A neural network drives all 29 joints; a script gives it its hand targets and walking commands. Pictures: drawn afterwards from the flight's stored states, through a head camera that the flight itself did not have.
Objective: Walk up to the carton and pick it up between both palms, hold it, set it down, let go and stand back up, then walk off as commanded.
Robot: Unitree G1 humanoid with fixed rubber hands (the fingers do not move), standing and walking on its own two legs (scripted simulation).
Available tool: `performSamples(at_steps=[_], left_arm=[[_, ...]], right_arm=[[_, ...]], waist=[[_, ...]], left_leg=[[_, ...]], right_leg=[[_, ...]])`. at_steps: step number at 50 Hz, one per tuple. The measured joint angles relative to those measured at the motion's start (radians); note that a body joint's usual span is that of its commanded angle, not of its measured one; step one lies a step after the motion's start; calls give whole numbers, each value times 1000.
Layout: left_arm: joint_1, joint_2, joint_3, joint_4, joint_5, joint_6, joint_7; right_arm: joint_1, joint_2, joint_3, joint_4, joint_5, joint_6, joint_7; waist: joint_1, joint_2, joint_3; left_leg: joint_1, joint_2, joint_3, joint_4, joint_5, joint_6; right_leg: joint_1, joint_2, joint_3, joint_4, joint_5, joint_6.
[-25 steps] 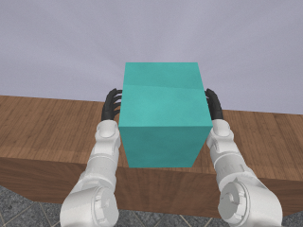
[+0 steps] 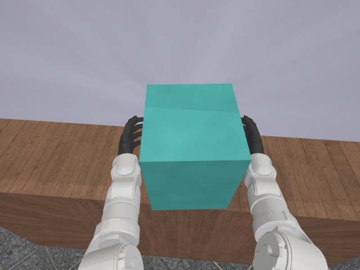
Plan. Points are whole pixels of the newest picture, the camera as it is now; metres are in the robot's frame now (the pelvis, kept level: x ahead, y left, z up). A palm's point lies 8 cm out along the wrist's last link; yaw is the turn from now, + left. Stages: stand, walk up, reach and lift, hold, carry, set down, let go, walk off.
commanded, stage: reach and lift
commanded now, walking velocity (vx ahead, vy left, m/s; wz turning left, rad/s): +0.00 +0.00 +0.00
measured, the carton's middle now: (189, 150) +0.41 +0.01 +0.02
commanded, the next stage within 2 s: none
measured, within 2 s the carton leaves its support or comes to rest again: leaves its support in 0.66 s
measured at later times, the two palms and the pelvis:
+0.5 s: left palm (127, 152) +0.38 +0.16 +0.06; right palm (253, 152) +0.39 -0.13 +0.06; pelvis -0.01 +0.00 +0.00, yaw +0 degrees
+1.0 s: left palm (127, 148) +0.36 +0.15 +0.09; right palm (261, 149) +0.37 -0.14 +0.09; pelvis -0.03 +0.00 +0.00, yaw +0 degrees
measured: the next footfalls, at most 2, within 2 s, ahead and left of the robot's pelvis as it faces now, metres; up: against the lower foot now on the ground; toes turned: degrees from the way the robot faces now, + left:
none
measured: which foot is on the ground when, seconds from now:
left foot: down 0.00-1.00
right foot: down 0.00-1.00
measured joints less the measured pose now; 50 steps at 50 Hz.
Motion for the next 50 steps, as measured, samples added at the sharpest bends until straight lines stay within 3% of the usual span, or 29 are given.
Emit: performSamples(at_steps=[25, 41, 50], left_arm=[[-14, -7, 2, 6, -4, 9, 3], [-39, 23, -33, 64, -20, -71, 35], [-119, 47, -10, 140, -33, -40, 35]], right_arm=[[2, -7, -10, 1, 6, -13, 7], [-24, -60, 67, 111, 39, -145, -56], [-82, -73, 41, 151, 44, -102, -65]], waist=[[6, -7, -8], [-3, -18, -40], [11, -29, -14]], left_leg=[[-23, -3, 3, -7, 15, 4], [-52, 6, -10, 10, 28, -4], [-13, 5, 8, -20, 55, -2]], right_leg=[[-24, -3, 1, -6, 15, 1], [-40, 5, -13, -9, 35, -7], [-24, 4, 3, -3, 48, -7]])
